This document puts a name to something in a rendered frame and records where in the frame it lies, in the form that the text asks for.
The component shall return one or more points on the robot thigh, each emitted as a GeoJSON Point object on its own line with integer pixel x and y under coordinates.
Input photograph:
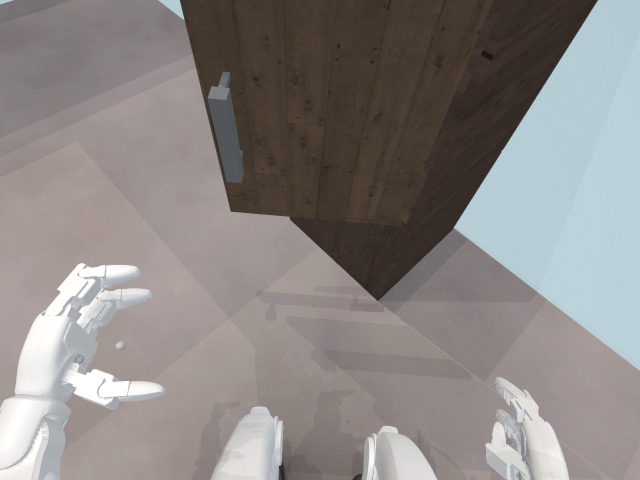
{"type": "Point", "coordinates": [253, 448]}
{"type": "Point", "coordinates": [392, 456]}

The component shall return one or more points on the robot right thigh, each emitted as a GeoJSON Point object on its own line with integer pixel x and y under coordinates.
{"type": "Point", "coordinates": [392, 456]}

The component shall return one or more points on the left robot forearm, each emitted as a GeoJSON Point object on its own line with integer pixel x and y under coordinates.
{"type": "Point", "coordinates": [32, 438]}

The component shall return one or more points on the left robot hand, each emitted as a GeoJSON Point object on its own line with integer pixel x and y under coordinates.
{"type": "Point", "coordinates": [46, 366]}

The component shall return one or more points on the handle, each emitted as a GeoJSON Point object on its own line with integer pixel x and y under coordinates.
{"type": "Point", "coordinates": [221, 108]}

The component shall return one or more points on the right robot hand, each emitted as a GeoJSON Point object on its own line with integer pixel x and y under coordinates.
{"type": "Point", "coordinates": [534, 441]}

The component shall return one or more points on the robot left thigh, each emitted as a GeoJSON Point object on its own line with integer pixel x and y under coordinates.
{"type": "Point", "coordinates": [253, 448]}

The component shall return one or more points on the cupboard door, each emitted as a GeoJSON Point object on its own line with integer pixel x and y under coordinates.
{"type": "Point", "coordinates": [337, 103]}

